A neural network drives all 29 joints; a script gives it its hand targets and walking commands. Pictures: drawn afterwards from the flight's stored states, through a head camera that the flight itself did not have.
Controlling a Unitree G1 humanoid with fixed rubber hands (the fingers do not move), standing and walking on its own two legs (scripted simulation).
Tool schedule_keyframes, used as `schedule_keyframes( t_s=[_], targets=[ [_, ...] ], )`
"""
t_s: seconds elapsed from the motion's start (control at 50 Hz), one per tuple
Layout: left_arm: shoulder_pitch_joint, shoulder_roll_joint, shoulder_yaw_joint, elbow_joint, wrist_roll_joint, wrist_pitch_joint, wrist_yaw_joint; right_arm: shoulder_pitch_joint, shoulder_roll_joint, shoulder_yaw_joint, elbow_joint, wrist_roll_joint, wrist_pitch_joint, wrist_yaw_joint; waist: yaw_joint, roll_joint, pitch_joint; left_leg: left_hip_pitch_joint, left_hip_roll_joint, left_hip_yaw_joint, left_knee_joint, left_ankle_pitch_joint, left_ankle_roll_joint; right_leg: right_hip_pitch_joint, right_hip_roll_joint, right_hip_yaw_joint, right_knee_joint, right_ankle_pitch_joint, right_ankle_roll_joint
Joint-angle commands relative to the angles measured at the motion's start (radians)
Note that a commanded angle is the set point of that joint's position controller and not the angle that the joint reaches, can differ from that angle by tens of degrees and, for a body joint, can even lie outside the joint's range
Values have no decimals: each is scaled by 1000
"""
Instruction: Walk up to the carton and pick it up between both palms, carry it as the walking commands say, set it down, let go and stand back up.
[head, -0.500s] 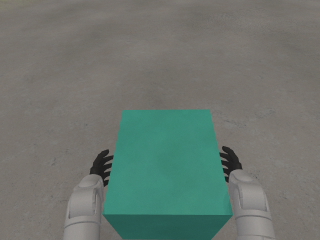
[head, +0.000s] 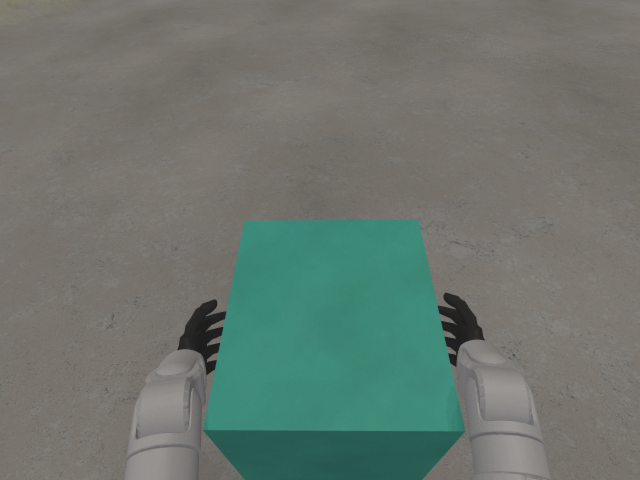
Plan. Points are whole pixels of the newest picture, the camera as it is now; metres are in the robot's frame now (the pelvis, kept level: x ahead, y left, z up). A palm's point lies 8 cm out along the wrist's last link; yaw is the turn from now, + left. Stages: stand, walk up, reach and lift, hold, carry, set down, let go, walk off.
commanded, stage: hold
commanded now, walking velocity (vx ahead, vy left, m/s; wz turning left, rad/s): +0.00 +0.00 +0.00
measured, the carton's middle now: (331, 349) +0.32 +0.00 -0.02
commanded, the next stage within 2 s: carry in 0.56 s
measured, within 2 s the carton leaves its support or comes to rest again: neither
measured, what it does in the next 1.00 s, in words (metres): lifts its right foot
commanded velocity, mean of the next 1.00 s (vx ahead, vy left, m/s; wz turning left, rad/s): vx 0.00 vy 0.10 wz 0.29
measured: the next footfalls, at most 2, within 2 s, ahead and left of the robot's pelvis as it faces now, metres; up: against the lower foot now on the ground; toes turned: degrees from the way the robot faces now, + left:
left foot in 1.14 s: -0.01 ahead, +0.22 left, +0.00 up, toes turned +18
right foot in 1.42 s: -0.03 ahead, +0.06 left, +0.00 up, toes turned +11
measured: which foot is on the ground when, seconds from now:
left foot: down 0.00-0.96, up 0.98-1.00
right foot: down 0.00-1.00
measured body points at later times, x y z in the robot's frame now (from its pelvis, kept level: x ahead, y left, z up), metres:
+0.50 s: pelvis +0.00 +0.00 +0.00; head -0.03 -0.02 +0.45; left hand +0.28 +0.18 +0.04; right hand +0.28 -0.18 +0.03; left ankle -0.02 +0.14 -0.75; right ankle +0.04 -0.12 -0.75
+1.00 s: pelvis -0.04 +0.06 -0.04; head -0.07 +0.04 +0.41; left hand +0.21 +0.26 +0.05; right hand +0.26 -0.08 +0.04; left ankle -0.02 +0.13 -0.74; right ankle +0.01 -0.07 -0.75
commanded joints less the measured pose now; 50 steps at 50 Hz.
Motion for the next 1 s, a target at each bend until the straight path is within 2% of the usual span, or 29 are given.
schedule_keyframes(
  t_s=[0.0,0.04,0.18,0.24,0.28,0.38,0.52,0.54,0.56,0.6,0.64,0.66,0.68,0.72,0.74,0.76,0.78,0.8,0.82,0.84,0.86,0.88,0.9,0.92,0.94,0.96,0.98],
  targets=[
    [-568,-813,-609,-107,-232,-42,-193,-558,871,671,-142,269,-55,244,3,-53,-271,-119,-88,77,-67,141,8,264,66,-61,-2,136,14],
    [-575,-824,-613,-111,-238,-40,-194,-539,873,664,-130,269,-52,245,-1,-35,-259,-123,-87,75,-69,132,7,261,65,-57,-4,129,10],
    [-556,-820,-618,-120,-239,-38,-193,-538,876,678,-150,274,-51,244,8,-52,-277,-119,-87,76,-64,153,8,274,64,-58,0,150,12],
    [-557,-813,-625,-137,-240,-36,-192,-528,863,671,-153,272,-50,244,-2,-36,-273,-110,-87,77,-64,156,5,265,64,-57,-2,146,10],
    [-549,-811,-625,-138,-237,-34,-190,-527,867,672,-157,273,-49,243,3,-27,-271,-117,-87,79,-63,155,5,274,62,-55,-1,146,9],
    [-534,-812,-627,-141,-238,-30,-186,-507,855,666,-156,265,-44,241,-1,-46,-240,-110,-85,74,-69,156,5,259,65,-57,-6,142,8],
    [-533,-809,-638,-155,-241,-31,-181,-503,847,672,-168,272,-47,243,0,-29,-260,-103,-85,74,-65,168,3,263,65,-55,-3,147,5],
    [-651,-780,-680,-224,-300,-37,-170,-643,817,699,-216,292,-54,227,8,-108,-371,-98,54,68,167,163,-14,180,-131,33,121,376,-12],
    [-658,-781,-671,-221,-309,-28,-162,-634,842,682,-200,294,-41,217,-6,-130,-453,-99,76,66,242,73,-3,112,-229,82,165,401,-21],
    [-597,-766,-662,-214,-302,0,-146,-615,841,687,-199,318,-18,214,-2,-164,-457,-206,51,81,330,18,3,66,-291,158,185,373,-51],
    [-575,-751,-667,-219,-310,50,-129,-602,847,715,-205,357,28,218,-6,-233,-419,-311,26,118,359,-214,12,10,-356,228,153,353,-92],
    [-571,-751,-674,-224,-317,83,-121,-604,842,728,-213,385,60,220,-7,-247,-410,-329,23,131,344,-266,20,-19,-370,229,146,321,-101],
    [-584,-759,-688,-275,-333,115,-113,-605,847,746,-245,415,92,223,-11,-252,-407,-322,23,136,315,-240,26,-50,-362,204,161,311,-95],
    [-605,-778,-717,-354,-372,186,-101,-612,854,763,-298,470,158,223,-9,-174,-423,-295,28,110,247,-108,39,-100,-314,112,223,224,-48],
    [-614,-784,-727,-380,-387,220,-96,-625,849,767,-330,492,190,221,-5,-104,-411,-271,56,64,208,-28,53,-155,-271,47,288,157,-16],
    [-600,-787,-726,-387,-397,257,-88,-624,841,759,-337,510,225,219,0,17,-408,-231,126,-20,183,113,80,-240,-209,-39,394,67,16],
    [-611,-791,-734,-408,-411,290,-84,-628,828,760,-353,522,257,213,-1,145,-388,-190,195,-95,183,286,121,-346,-136,-144,496,-90,54],
    [-612,-786,-738,-436,-429,319,-86,-627,823,763,-379,533,284,205,-2,222,-376,-188,247,-147,182,405,173,-393,-104,-203,558,-301,69],
    [-615,-785,-747,-462,-454,348,-89,-600,822,755,-392,530,311,195,-8,220,-359,-211,259,-180,179,457,212,-413,-105,-202,610,-430,67],
    [-611,-806,-761,-476,-480,370,-91,-584,817,749,-419,529,333,184,-11,150,-349,-221,249,-174,186,486,224,-413,-111,-191,624,-449,59],
    [-609,-813,-769,-498,-495,389,-93,-597,817,756,-458,530,353,175,-8,102,-357,-229,229,-138,225,515,217,-382,-114,-192,580,-407,49],
    [-594,-824,-773,-510,-510,408,-95,-587,810,757,-490,527,371,166,1,80,-377,-255,199,-77,291,546,193,-303,-108,-209,475,-311,40],
    [-575,-829,-769,-516,-521,424,-100,-589,802,761,-524,530,387,158,15,38,-395,-320,155,-18,366,518,154,-180,-109,-222,328,-159,35],
    [-537,-820,-760,-515,-524,440,-104,-563,799,758,-540,525,404,150,23,-48,-423,-443,101,29,474,347,114,-12,-200,-127,225,2,11],
    [-507,-814,-751,-508,-521,453,-107,-554,801,766,-558,522,423,147,13,-298,-418,-641,8,104,626,-158,62,111,-463,152,159,325,-69],
    [-469,-818,-731,-482,-499,463,-105,-526,825,761,-525,524,439,157,1,-400,-415,-713,30,145,809,-379,33,83,-653,305,139,387,-200],
    [-486,-830,-738,-512,-487,464,-102,-566,829,782,-545,534,440,172,-8,-343,-384,-630,127,53,783,-332,46,-48,-657,289,109,261,-222]
  ],
)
